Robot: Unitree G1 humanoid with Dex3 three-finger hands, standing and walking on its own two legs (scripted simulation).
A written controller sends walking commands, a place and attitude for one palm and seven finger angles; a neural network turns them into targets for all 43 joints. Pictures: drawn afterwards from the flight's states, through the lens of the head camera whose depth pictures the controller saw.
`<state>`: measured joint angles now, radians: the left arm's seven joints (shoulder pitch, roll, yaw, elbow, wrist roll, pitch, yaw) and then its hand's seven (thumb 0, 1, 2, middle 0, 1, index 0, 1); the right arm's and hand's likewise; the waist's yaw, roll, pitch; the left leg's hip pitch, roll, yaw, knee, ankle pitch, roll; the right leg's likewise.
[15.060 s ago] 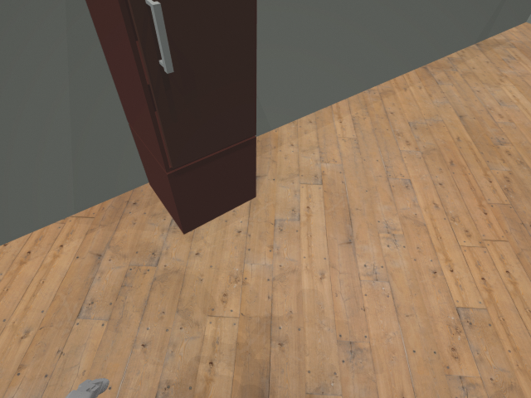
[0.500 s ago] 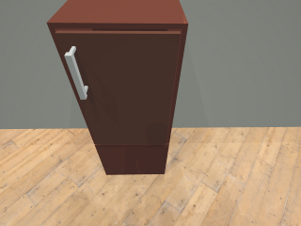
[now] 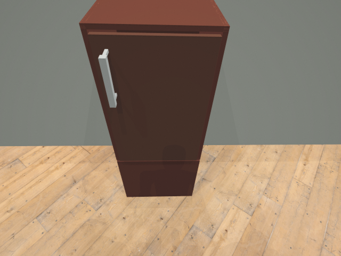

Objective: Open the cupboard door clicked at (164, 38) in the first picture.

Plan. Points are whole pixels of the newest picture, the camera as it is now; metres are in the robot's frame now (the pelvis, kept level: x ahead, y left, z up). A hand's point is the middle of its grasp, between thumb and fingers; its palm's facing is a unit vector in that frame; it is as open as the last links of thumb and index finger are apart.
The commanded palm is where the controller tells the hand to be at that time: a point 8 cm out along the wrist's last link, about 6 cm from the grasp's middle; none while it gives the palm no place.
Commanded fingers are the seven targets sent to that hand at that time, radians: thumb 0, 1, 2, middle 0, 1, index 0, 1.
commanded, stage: come to a stop and stand still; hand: left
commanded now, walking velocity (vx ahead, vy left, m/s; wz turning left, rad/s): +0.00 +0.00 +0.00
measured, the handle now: (109, 79) +0.57 +0.22 +0.12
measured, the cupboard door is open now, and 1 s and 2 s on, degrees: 0 0 0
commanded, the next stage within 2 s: look again from close up in 0.74 s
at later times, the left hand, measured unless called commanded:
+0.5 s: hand out of the picture -0.02 +0.16 -0.18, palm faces +0.02 -0.99 -0.10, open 7.4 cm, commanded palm none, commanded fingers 0.00 0.90 0.90 -0.20 -0.30 -0.20 -0.30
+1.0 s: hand out of the picture +0.01 +0.17 -0.18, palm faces +0.01 -0.99 -0.14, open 7.4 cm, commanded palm none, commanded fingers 0.00 0.90 0.90 -0.20 -0.30 -0.20 -0.30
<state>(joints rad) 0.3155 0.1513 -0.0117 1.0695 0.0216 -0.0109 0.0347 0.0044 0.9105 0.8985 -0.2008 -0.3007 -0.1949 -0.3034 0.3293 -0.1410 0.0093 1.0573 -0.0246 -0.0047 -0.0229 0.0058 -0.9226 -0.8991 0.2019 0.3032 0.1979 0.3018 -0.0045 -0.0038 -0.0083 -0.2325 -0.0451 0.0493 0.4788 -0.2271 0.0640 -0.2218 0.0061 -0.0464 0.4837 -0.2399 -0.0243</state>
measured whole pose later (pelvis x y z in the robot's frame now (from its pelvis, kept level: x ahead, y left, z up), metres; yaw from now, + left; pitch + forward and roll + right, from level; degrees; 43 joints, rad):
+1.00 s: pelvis +0.02 +0.01 +0.00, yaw -1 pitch -1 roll +0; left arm 0.32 0.13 -0.02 1.11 0.02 -0.02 0.04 0.00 0.91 0.90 -0.20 -0.30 -0.19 -0.30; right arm 0.31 -0.11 0.02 1.15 -0.01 -0.03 -0.04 0.00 -0.91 -0.90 0.20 0.30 0.20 0.30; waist 0.00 -0.02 0.02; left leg -0.17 -0.07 0.06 0.39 -0.22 0.08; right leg -0.17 -0.01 -0.03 0.43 -0.24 0.00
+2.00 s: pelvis +0.01 -0.05 -0.05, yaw +1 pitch +8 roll +0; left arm 0.58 0.21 0.18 -0.01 -0.22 -0.36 -0.15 0.01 0.49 0.72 -0.24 -0.56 -0.23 -0.57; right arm 0.16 -0.25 -0.05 0.46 0.01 -0.18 -0.02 0.01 -0.90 -0.90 0.20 0.30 0.20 0.30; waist 0.03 -0.04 -0.12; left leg -0.64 0.01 0.00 0.95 -0.46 0.00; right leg -0.61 0.04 -0.11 0.94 -0.48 -0.09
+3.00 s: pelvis +0.02 +0.01 -0.01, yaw +2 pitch +1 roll -2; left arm -0.06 0.42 0.39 0.14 -0.30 0.03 -0.35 -0.01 -0.49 0.30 -0.30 -1.19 -0.30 -1.20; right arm 0.21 -0.23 0.09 0.60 0.06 -0.23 -0.11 0.01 -0.90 -0.90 0.21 0.30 0.20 0.30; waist 0.05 0.03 -0.03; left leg -0.30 -0.05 0.02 0.58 -0.30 0.07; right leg -0.25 0.00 -0.08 0.53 -0.29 -0.01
